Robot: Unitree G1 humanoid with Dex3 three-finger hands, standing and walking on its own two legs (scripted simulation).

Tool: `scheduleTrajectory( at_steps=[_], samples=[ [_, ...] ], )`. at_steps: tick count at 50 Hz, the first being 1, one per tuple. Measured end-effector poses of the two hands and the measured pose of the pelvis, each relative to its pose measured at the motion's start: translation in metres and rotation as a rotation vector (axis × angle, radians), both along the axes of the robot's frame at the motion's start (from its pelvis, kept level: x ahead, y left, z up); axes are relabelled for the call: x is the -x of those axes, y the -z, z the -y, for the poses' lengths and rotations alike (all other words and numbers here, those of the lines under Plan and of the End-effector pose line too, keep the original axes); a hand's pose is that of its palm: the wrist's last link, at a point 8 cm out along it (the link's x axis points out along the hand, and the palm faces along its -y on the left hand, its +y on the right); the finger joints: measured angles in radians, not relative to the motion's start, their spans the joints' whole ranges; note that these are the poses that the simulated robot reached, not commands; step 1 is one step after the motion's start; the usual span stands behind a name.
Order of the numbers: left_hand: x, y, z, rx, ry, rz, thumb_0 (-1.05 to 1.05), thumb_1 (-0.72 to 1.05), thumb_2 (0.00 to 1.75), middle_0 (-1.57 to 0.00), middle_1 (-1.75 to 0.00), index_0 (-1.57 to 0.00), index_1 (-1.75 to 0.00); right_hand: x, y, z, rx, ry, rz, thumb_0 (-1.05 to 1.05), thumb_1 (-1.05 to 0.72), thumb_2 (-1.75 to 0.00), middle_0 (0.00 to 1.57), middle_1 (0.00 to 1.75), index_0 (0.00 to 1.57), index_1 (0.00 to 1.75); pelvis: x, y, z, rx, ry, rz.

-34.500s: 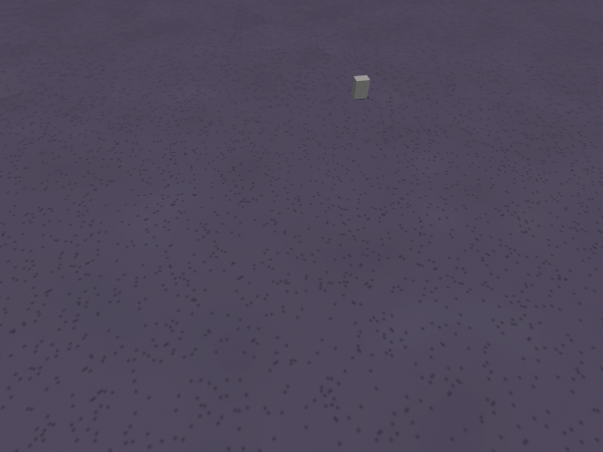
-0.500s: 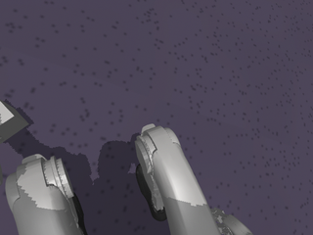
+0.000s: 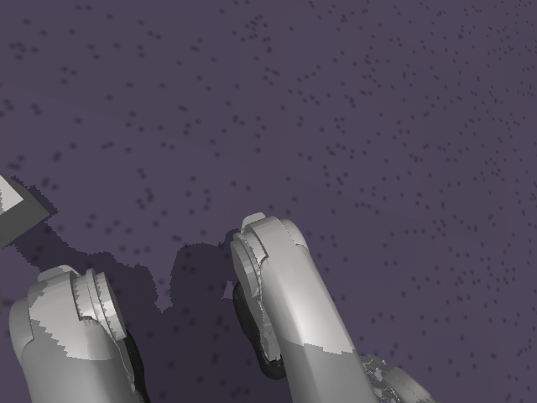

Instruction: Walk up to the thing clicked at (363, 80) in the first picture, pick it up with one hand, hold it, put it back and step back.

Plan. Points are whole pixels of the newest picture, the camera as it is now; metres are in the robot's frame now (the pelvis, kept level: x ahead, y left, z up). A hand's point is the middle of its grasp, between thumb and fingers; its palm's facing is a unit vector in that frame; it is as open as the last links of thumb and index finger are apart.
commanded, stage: close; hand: left
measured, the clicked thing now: out of the picture +0.44 +0.29 -0.25
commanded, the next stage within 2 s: rest palm in 0.18 s
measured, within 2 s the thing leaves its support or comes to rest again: neither
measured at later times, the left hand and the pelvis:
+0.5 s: hand out of the picture +0.43 +0.31 -0.19, palm faces -0.39 -0.21 -0.90, open 11.7 cm; pelvis +0.00 +0.00 +0.00, yaw +0 degrees
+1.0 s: hand out of the picture +0.43 +0.32 -0.21, palm faces -0.31 -0.30 -0.90, open 15.0 cm; pelvis +0.00 +0.00 +0.00, yaw -2 degrees
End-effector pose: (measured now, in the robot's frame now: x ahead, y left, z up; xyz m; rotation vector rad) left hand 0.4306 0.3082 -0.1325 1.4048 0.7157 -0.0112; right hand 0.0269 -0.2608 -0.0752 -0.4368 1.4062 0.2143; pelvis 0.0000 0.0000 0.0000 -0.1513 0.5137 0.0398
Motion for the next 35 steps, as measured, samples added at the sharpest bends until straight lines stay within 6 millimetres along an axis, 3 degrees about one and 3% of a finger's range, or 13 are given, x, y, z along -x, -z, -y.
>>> scheduleTrajectory(
  at_steps=[19, 35],
  samples=[
    [0.0, -0.0028, -0.0004, -0.001, 0.01, 0.019, 0.0, -0.09, 0.53, -0.84, -0.34, -0.77, -0.41, 0.0017, -0.0024, -0.0004, 0.005, -0.01, 0.003, 0.01, -0.91, -0.9, 0.2, 0.3, 0.2, 0.3, 0.0012, -0.0008, -0.0004, 0.001, 0.0, 0.003],
    [-0.0081, 0.0035, -0.0083, 0.022, -0.036, 0.065, -0.04, -0.42, 0.65, -0.6, -0.33, -0.5, -0.45, -0.0029, -0.0061, -0.0033, -0.005, -0.033, -0.014, 0.01, -0.91, -0.91, 0.2, 0.3, 0.2, 0.3, -0.0018, -0.0016, -0.0018, 0.013, 0.002, -0.003]
  ],
)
